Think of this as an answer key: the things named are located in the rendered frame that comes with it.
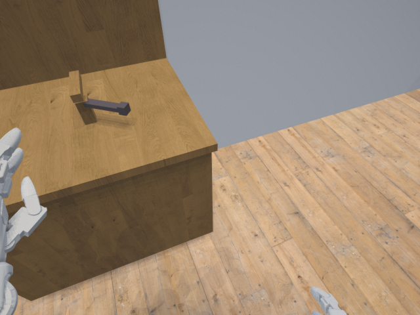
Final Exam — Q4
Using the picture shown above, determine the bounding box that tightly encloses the left robot hand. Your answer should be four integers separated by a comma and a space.
0, 128, 47, 263

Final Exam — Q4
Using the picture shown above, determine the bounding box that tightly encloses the tap lever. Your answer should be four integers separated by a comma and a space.
83, 98, 131, 116

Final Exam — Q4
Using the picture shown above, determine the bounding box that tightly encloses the counter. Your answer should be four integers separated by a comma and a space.
0, 0, 218, 301

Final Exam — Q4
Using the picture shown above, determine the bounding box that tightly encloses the left robot forearm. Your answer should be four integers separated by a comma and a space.
0, 262, 18, 315

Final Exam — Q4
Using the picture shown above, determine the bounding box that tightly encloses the right robot hand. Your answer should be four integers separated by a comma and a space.
310, 286, 347, 315

